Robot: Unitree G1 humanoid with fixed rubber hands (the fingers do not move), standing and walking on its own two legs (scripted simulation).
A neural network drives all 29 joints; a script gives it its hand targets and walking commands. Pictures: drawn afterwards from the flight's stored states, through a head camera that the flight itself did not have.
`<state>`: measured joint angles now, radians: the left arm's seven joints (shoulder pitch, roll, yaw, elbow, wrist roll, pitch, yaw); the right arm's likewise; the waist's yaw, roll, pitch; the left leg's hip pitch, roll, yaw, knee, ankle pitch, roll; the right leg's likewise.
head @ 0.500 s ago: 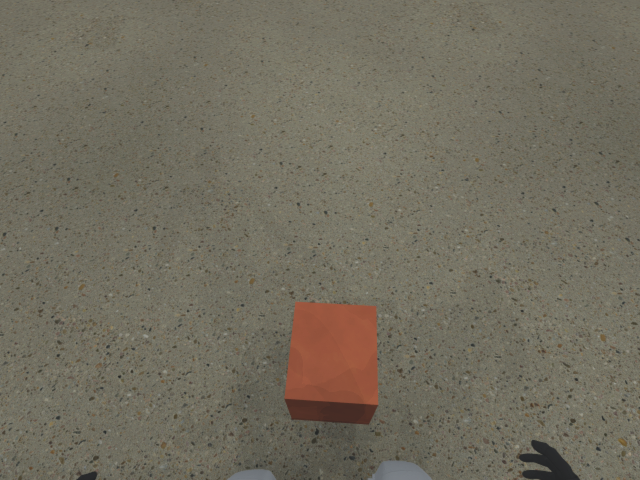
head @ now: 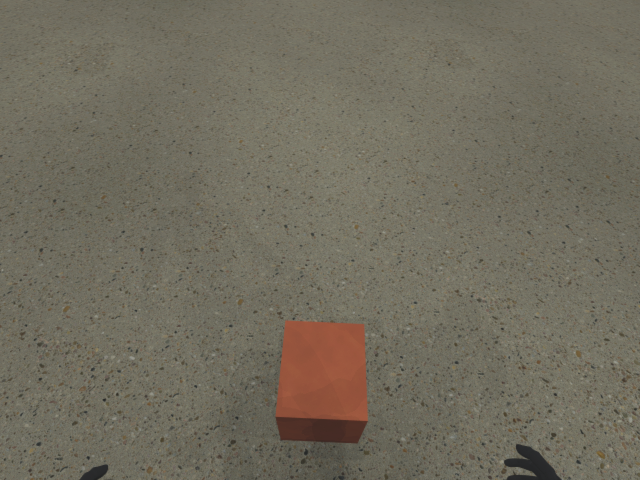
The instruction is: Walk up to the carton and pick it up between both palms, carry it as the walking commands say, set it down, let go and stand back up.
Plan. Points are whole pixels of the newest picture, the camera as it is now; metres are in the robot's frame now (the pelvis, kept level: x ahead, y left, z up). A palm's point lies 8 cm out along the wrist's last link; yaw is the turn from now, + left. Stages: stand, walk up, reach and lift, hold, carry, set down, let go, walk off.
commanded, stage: walk up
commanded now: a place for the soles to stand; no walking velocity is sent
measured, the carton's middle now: (321, 382) +0.44 -0.02 -0.65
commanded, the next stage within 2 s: stand in 0.12 s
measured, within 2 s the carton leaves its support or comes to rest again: neither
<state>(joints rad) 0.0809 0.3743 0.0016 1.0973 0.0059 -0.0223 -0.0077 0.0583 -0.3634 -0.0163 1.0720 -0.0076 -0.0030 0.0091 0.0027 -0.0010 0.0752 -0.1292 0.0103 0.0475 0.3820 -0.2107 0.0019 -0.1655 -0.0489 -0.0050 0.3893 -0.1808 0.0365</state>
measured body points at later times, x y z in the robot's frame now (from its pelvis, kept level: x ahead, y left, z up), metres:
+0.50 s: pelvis -0.01 -0.01 -0.01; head +0.06 -0.01 +0.43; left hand +0.16 +0.28 -0.12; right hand +0.16 -0.30 -0.12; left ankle +0.00 +0.12 -0.75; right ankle +0.02 -0.14 -0.74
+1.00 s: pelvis -0.03 -0.02 -0.06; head +0.13 -0.02 +0.35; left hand +0.26 +0.25 -0.17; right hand +0.24 -0.26 -0.18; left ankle +0.00 +0.12 -0.74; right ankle +0.02 -0.14 -0.74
